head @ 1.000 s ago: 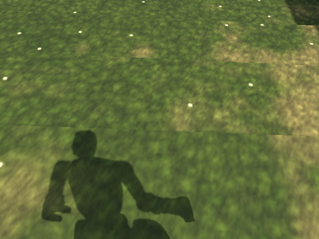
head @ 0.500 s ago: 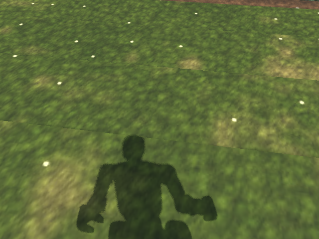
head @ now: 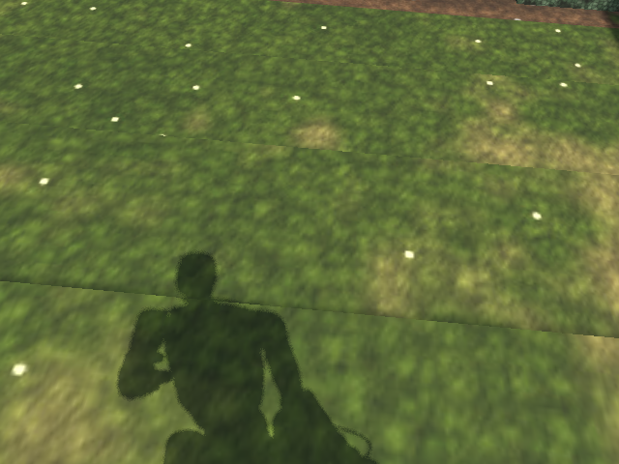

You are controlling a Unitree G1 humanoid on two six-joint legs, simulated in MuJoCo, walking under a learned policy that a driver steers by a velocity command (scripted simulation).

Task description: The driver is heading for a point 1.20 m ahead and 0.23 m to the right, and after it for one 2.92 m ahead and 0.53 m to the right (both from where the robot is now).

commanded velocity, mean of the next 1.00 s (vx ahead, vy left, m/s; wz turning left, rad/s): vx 0.17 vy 0.00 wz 0.00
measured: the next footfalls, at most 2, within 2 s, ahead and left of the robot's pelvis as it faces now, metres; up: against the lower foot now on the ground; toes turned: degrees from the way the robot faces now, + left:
right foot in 0.14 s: +0.27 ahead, -0.15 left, +0.00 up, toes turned -2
left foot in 0.54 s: +0.37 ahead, +0.08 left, +0.00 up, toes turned +3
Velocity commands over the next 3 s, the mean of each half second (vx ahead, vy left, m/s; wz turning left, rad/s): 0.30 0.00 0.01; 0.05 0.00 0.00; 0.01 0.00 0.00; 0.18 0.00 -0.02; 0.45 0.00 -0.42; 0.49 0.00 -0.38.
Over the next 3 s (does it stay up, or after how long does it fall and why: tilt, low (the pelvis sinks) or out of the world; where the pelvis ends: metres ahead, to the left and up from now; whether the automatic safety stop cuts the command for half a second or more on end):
stays up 0.96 -0.10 -0.16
